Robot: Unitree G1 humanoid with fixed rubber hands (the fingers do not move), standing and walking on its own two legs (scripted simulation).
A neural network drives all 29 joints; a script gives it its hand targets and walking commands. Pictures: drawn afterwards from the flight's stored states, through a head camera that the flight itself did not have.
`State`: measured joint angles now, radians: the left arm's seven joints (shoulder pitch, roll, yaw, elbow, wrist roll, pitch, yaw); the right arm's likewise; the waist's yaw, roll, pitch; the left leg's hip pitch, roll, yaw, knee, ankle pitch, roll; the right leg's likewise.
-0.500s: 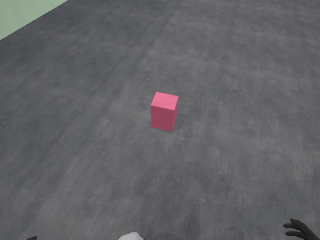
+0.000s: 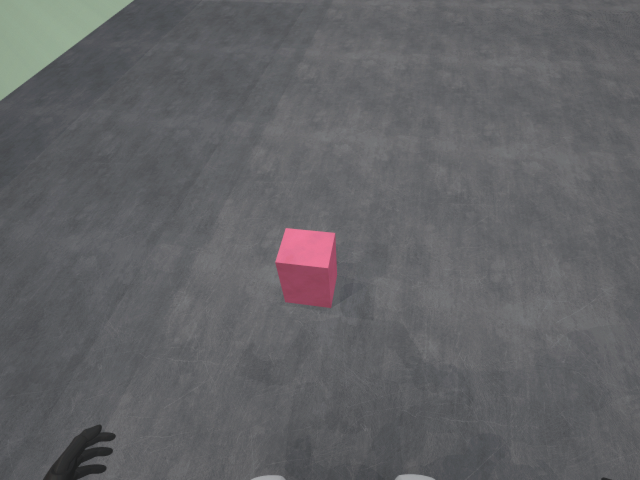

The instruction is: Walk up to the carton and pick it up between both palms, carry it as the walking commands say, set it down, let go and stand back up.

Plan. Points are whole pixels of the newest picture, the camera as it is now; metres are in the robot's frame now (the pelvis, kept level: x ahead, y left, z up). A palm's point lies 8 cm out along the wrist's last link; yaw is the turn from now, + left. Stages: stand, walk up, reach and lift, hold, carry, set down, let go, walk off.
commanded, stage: walk up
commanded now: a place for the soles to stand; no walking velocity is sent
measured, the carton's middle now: (309, 269) +0.86 +0.07 -0.64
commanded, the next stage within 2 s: none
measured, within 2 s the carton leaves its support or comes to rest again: neither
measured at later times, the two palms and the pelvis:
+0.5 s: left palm (88, 406) +0.25 +0.36 -0.09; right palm (567, 355) +0.27 -0.32 -0.05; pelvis +0.18 +0.03 +0.01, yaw +0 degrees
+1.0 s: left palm (100, 325) +0.37 +0.37 -0.07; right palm (509, 268) +0.44 -0.31 -0.09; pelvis +0.33 +0.02 +0.00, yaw +1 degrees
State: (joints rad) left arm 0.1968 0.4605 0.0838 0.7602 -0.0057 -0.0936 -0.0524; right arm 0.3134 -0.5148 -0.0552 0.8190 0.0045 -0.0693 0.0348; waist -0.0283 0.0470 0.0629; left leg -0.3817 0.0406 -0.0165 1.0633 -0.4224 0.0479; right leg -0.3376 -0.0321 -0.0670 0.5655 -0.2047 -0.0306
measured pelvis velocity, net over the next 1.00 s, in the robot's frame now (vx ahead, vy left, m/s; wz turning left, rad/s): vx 0.33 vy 0.02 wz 0.02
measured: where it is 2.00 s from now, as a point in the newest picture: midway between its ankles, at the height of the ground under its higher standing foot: (332, 413)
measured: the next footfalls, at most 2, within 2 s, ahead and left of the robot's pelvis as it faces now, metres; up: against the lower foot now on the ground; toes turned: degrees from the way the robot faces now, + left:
left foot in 0.26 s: +0.24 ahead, +0.15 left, +0.00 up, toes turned +7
right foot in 0.66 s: +0.42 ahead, -0.11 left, +0.00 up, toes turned -1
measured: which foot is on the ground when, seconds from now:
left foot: up 0.00-0.24, down 0.26-0.66, up 0.68-0.98, down 1.00-1.00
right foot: down 0.00-0.28, up 0.30-0.64, down 0.66-1.00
